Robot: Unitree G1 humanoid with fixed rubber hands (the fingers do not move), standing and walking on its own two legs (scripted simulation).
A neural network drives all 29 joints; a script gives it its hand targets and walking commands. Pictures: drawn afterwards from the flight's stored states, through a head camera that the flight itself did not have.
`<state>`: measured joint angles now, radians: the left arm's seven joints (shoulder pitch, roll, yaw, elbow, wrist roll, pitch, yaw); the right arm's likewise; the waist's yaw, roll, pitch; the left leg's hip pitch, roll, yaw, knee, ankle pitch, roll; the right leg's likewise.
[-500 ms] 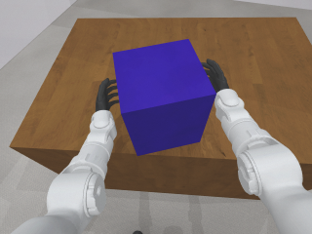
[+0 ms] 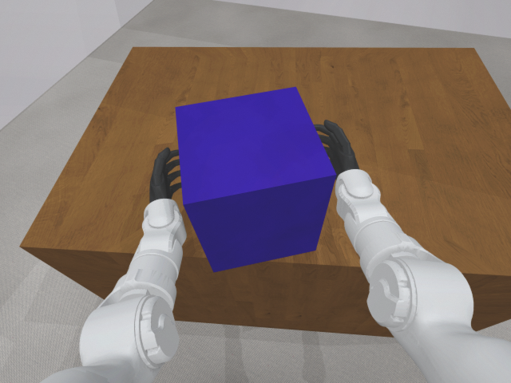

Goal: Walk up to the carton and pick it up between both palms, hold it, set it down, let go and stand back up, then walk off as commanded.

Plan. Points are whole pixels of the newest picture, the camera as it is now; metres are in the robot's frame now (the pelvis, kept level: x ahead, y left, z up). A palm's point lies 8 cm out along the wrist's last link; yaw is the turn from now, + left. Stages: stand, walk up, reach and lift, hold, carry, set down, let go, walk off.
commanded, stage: reach and lift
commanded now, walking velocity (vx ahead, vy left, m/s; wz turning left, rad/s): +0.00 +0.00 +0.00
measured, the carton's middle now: (252, 185) +0.45 +0.07 +0.00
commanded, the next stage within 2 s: none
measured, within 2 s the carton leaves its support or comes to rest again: leaves its support in 0.82 s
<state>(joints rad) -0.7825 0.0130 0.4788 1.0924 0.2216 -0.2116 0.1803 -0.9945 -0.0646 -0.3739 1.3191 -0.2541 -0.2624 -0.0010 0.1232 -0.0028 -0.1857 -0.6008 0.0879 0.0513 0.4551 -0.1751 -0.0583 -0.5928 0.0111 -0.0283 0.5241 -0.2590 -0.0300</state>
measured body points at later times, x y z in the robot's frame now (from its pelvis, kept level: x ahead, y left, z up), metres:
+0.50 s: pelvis +0.00 +0.00 +0.00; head +0.08 -0.01 +0.44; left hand +0.40 +0.22 +0.04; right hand +0.47 -0.08 +0.06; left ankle +0.00 +0.16 -0.73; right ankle -0.02 -0.09 -0.73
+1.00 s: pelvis -0.01 +0.00 +0.00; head +0.03 -0.01 +0.45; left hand +0.38 +0.22 +0.07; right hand +0.44 -0.08 +0.08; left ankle +0.00 +0.16 -0.73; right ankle -0.02 -0.09 -0.73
